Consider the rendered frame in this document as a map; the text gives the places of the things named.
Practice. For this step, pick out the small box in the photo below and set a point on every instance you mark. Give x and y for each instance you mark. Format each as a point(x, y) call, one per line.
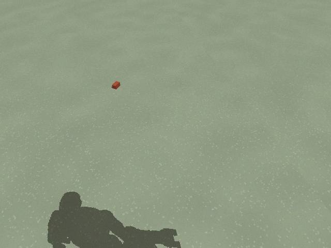
point(116, 85)

